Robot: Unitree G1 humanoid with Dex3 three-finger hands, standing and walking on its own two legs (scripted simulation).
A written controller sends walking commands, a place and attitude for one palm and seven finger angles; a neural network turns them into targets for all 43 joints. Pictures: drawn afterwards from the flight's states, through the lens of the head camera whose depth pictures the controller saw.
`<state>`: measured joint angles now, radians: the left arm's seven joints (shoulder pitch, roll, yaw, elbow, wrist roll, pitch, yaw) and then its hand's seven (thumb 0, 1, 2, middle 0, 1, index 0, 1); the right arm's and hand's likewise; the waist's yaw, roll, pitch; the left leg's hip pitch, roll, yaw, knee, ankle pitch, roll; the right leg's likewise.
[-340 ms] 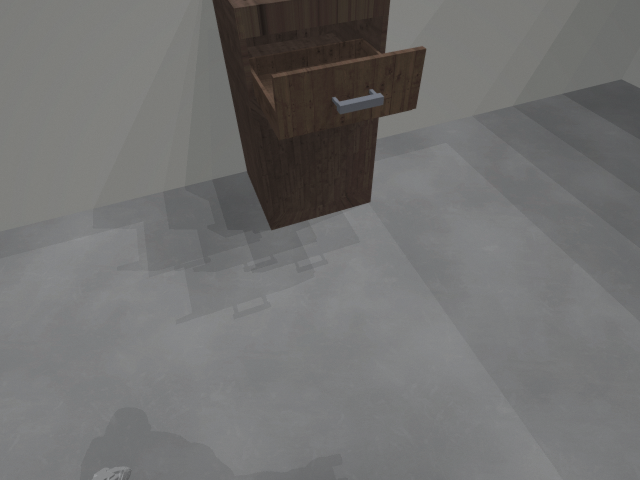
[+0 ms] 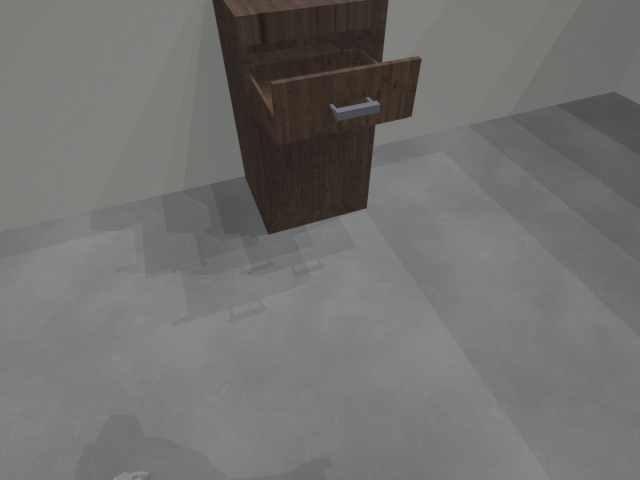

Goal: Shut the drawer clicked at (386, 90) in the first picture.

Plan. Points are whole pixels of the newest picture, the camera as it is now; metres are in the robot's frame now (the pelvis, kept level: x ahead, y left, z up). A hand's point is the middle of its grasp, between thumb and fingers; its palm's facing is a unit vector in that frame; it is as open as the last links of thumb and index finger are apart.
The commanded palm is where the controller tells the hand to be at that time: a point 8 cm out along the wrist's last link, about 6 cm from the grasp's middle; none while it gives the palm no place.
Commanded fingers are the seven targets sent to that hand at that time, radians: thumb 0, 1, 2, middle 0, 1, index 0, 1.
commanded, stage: stand and wait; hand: left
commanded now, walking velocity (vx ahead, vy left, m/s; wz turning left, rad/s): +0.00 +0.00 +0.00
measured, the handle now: (353, 107) +1.07 -0.03 -0.06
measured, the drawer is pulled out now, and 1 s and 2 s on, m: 0.27 0.27 0.27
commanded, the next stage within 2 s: look at it before walking up in 0.50 s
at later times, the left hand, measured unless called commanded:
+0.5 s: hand out of the picture +0.06 +0.25 -0.15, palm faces -0.02 -0.94 -0.34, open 7.4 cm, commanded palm none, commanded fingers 0.00 0.90 0.90 -0.20 -0.30 -0.20 -0.30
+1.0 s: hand out of the picture +0.06 +0.25 -0.15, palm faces -0.02 -0.94 -0.33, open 7.4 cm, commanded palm none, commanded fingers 0.00 0.90 0.90 -0.20 -0.30 -0.20 -0.30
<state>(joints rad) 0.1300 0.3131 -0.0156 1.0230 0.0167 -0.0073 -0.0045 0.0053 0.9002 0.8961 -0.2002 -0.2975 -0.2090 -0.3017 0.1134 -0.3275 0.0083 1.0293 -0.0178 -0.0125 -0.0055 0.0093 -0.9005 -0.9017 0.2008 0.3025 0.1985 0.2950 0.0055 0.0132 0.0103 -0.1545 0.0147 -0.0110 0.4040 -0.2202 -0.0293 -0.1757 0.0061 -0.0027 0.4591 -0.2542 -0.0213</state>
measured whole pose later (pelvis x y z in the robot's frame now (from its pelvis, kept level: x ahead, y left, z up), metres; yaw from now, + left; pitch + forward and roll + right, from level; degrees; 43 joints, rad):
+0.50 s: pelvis -0.01 +0.00 +0.00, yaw +0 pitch -2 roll +0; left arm 0.16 0.33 0.00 1.09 0.02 -0.01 0.00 0.01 0.90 0.90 -0.20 -0.30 -0.21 -0.30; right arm 0.15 -0.33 0.01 1.11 -0.01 -0.01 0.00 0.01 -0.90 -0.90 0.20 0.30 0.20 0.29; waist 0.00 0.01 0.02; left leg -0.15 0.02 -0.01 0.37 -0.19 -0.03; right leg -0.17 0.01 0.00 0.41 -0.21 -0.02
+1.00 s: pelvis -0.01 +0.01 +0.00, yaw +0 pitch -2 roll +0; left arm 0.15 0.33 0.00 1.09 0.02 -0.01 0.00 0.01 0.90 0.90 -0.20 -0.30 -0.21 -0.30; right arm 0.13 -0.32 0.01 1.11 -0.01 -0.02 0.00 0.01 -0.90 -0.90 0.20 0.30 0.20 0.29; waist 0.01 0.00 0.02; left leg -0.14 0.01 0.00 0.35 -0.18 -0.02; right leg -0.15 0.00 0.01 0.38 -0.20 -0.01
